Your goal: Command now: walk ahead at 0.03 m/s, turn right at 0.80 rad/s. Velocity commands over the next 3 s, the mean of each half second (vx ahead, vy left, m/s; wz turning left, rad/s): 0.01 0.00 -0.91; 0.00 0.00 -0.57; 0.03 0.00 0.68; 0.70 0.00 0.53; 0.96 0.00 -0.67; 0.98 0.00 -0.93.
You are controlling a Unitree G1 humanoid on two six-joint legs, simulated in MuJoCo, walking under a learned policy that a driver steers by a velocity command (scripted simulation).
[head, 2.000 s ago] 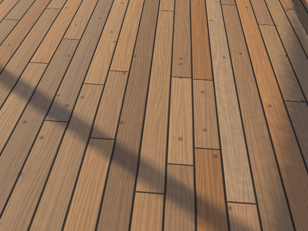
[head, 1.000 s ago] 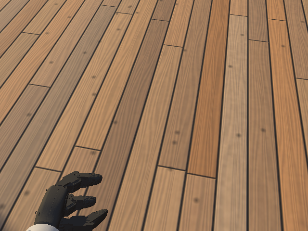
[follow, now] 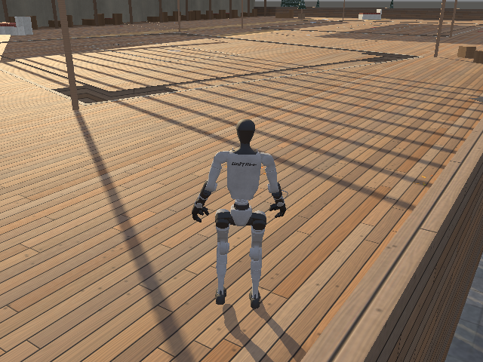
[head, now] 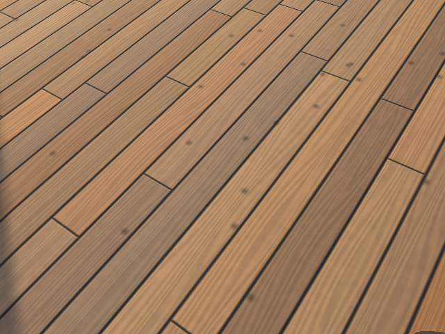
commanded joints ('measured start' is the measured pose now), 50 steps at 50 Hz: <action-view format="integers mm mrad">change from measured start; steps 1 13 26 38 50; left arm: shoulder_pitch -22 -48 -8 -77 -133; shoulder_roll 194 200 224 93 117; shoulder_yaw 63 79 88 30 21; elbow -91 -156 -148 -196 -111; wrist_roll -29 -35 -36 -26 21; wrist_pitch -22 39 50 46 -18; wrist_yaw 18 65 31 7 32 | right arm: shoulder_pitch -49 -91 -71 22 139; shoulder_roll -89 -72 -85 -188 -159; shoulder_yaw -26 -18 -29 -52 -35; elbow -85 -59 -87 -57 25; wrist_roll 2 19 -1 15 40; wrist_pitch -21 -49 -43 -16 15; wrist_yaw -12 14 -1 20 17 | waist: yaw -22 -9 15 -53 -33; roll -109 -180 97 145 -201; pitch -150 -162 -93 -135 -87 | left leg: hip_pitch -289 -86 352 385 -21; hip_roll -10 -95 250 290 51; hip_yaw -119 -170 -314 -13 -38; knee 174 -261 -701 -688 120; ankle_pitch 49 216 444 692 54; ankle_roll -6 -51 226 259 -61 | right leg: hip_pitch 333 265 -249 -64 204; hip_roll -244 -119 43 -48 -272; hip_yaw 404 515 171 -42 74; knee -247 -223 587 173 -307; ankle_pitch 617 454 -139 -67 557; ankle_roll -185 -132 120 123 -170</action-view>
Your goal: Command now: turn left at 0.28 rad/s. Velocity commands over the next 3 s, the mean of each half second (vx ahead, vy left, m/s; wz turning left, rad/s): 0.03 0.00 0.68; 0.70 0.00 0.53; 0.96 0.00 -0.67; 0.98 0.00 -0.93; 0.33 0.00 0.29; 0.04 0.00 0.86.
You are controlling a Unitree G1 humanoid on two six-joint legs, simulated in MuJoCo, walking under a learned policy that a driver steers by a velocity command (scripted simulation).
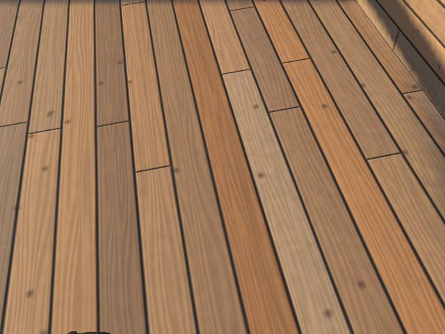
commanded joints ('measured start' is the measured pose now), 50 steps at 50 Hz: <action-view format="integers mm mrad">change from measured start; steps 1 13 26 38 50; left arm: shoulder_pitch -12 -45 -118 -185 313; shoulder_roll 187 216 199 160 154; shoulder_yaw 64 104 108 52 45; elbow -39 0 -11 5 192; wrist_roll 0 -31 -37 7 -16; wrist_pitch -17 -5 -74 -39 -101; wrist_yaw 28 19 -15 -53 -29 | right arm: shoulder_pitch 6 -41 48 170 -70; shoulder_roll -129 -49 -159 -166 -61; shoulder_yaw -41 -25 -47 -35 36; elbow -66 -219 -250 -186 -223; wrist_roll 15 6 10 -37 -96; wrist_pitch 3 40 -54 -66 -107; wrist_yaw -14 37 -8 48 65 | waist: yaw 35 49 17 -53 81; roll -212 -171 69 145 -169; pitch -89 -96 -85 9 24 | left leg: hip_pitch -92 -20 383 218 -359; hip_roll -18 35 149 66 -13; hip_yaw -30 87 -469 -452 -71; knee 170 -185 -819 -782 113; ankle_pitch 56 93 -148 -21 269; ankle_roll -21 30 336 298 118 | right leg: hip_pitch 124 206 -476 -218 257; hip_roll -276 -370 -15 -7 -159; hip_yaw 112 -38 129 32 503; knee -182 -147 490 87 -358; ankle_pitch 491 483 9 80 -232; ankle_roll -190 -181 61 105 -171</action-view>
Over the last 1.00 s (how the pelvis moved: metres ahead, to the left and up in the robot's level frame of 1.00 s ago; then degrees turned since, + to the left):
0.03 -0.04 0.01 -43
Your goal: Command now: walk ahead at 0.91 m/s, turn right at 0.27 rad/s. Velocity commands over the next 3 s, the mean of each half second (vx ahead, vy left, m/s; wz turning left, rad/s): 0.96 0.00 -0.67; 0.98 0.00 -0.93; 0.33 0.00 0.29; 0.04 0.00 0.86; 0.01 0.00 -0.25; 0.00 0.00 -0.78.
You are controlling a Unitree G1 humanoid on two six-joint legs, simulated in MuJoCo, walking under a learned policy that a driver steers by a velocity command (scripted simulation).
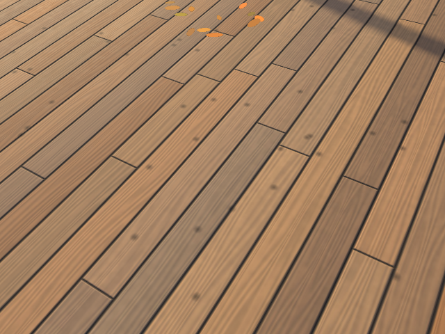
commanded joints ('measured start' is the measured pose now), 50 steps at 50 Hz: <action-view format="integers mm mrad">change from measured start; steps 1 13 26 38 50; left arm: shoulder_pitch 84 23 -337 20 39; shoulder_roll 96 142 18 309 187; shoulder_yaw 16 37 -26 84 52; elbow -1 12 -185 -82 -14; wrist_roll -23 -36 -7 -10 -47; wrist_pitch -27 -46 65 79 -15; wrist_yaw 8 8 -71 17 12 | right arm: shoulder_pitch -144 261 76 -8 -240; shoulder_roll -73 -237 -44 -135 -26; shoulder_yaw -4 -57 -20 -13 34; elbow -128 -39 97 -77 -140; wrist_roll -22 -9 31 17 17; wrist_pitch -19 -37 -89 -81 -29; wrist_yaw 15 -65 -40 -47 -17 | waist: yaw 2 -281 -16 73 28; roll -168 -6 30 -58 -48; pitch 121 -274 172 -112 105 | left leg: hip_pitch -362 831 324 -458 82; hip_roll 91 241 242 77 73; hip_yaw -4 -163 231 -33 101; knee -49 -601 -1022 460 -539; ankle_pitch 51 -245 399 -102 471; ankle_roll -52 0 -22 -87 -86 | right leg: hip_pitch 183 -250 -558 533 -45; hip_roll -221 -48 -164 -309 -43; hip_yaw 435 186 -45 755 280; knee -307 560 595 -198 -191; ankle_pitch -138 439 287 -160 674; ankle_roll -166 -67 -41 -399 -169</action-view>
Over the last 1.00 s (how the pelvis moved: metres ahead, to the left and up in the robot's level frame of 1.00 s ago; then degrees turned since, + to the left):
0.24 0.13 0.00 38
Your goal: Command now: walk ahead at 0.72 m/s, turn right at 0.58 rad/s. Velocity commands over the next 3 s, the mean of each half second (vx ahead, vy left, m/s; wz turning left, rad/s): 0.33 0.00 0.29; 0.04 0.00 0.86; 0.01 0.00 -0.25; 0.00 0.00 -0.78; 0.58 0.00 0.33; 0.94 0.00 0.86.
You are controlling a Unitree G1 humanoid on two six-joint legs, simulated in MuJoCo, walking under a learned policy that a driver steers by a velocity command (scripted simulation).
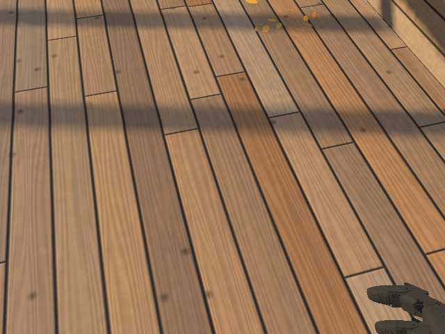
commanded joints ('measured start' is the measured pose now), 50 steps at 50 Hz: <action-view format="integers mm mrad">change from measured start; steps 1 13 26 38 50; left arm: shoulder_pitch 10 -223 -395 -357 -263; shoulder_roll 144 67 79 88 44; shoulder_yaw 36 -27 -10 19 25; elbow -31 -185 -233 -213 -178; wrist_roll -13 22 -7 27 19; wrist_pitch -25 1 5 59 42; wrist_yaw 8 33 33 73 10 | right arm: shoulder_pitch -2 220 188 188 302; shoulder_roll -66 -186 -192 -141 -307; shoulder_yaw -17 -102 -142 -120 -175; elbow -34 69 7 -62 -62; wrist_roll -2 55 78 73 56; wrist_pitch -21 -42 89 110 128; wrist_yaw -4 -7 -79 -39 -34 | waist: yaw -7 -65 -63 -74 -107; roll -8 10 173 -136 275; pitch -14 -140 -142 -129 -189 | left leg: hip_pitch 348 616 470 53 834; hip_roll -129 38 -110 -70 149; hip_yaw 128 -322 -450 38 -255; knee -160 -377 -255 413 -293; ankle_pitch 178 549 -35 -384 399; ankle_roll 52 327 164 -80 202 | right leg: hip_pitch -177 -597 -318 -103 -585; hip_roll -194 -187 -127 -451 -317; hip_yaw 109 -38 0 -30 -376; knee -36 888 77 -42 572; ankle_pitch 829 -75 254 485 -170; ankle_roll -38 211 219 -82 215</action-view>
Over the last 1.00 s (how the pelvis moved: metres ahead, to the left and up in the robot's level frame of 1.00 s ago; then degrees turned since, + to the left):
0.82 -0.25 -0.01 -50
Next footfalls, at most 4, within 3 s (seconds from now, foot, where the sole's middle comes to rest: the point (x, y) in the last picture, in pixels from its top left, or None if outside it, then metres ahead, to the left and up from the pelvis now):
0.10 left None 0.33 0.16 -0.77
0.56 right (249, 329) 0.46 -0.01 -0.77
0.98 left None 0.30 0.22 -0.77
1.50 right None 0.41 0.01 -0.77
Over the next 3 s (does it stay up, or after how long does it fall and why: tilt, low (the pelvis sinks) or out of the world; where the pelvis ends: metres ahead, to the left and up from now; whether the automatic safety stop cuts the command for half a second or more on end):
stays up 0.85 0.34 0.00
